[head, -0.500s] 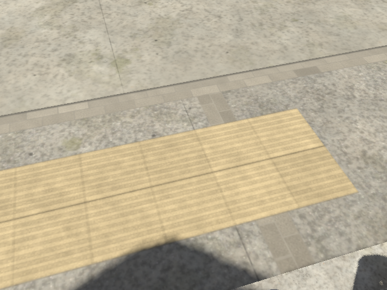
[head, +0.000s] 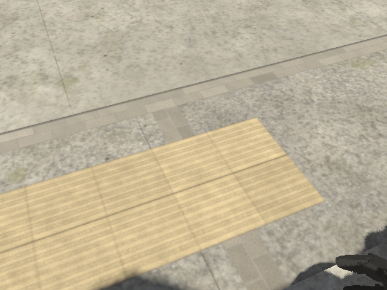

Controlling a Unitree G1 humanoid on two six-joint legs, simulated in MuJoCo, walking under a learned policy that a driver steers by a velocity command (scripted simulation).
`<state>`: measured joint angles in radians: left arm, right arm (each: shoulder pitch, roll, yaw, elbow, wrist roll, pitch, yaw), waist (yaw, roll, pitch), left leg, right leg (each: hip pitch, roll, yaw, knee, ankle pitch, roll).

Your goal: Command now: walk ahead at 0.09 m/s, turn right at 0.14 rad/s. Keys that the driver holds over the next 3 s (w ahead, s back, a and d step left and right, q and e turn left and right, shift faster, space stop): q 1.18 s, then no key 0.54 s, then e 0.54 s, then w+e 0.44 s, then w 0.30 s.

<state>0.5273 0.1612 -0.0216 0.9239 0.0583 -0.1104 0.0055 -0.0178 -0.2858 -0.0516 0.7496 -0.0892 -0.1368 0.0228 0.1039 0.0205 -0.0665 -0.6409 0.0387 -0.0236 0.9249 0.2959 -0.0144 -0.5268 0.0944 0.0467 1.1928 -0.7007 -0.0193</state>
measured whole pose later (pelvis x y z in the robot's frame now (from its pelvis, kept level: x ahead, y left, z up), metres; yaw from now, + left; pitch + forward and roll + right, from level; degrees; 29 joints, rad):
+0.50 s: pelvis +0.08 -0.05 -0.12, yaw +12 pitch +4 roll +1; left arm 0.24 0.20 -0.07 0.72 0.04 0.04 -0.02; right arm 0.46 -0.21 -0.02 0.81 -0.04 -0.10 -0.01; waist -0.10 -0.01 -0.05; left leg -0.41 -0.03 -0.07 0.63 -0.29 0.05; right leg -0.56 -0.03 -0.01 0.72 -0.23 0.05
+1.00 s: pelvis +0.09 -0.10 -0.12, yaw +30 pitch +3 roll +1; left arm 0.38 0.21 -0.03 0.93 0.14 -0.14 0.02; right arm 0.33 -0.19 0.03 0.61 -0.05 0.05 0.06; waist 0.08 0.02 -0.06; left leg -1.11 0.05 -0.05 2.11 -0.12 -0.05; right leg -0.41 -0.14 -0.30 0.62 -0.26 -0.07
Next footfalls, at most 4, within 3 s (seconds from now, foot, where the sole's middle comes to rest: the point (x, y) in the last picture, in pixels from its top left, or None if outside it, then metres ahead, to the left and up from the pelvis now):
0.08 left None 0.12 0.09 -0.88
0.52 right None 0.21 -0.15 -0.88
1.34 left None -0.06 0.14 -0.68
1.78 right None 0.09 0.11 -0.88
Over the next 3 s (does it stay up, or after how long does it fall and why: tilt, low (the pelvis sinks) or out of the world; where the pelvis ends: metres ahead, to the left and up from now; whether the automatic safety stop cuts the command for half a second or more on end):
stays up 0.33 0.13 -0.35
